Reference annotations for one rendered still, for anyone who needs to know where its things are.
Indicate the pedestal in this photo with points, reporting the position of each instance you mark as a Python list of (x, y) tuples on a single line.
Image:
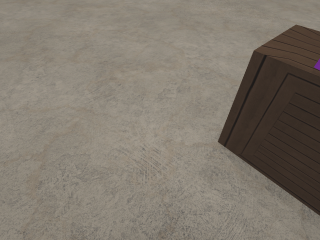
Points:
[(274, 122)]

